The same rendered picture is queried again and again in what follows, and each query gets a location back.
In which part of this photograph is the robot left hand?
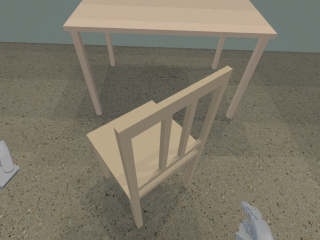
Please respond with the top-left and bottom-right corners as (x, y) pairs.
(0, 140), (19, 190)

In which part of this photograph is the robot right hand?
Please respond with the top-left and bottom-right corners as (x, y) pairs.
(235, 201), (274, 240)

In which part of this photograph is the chair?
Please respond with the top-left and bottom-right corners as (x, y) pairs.
(86, 66), (233, 229)

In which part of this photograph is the table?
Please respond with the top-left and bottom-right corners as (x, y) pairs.
(63, 0), (277, 118)

